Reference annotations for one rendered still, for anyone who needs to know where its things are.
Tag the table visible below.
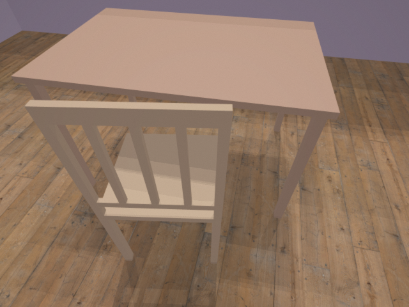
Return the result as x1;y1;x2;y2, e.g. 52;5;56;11
11;8;340;219

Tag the chair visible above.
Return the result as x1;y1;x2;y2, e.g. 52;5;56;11
25;100;233;264

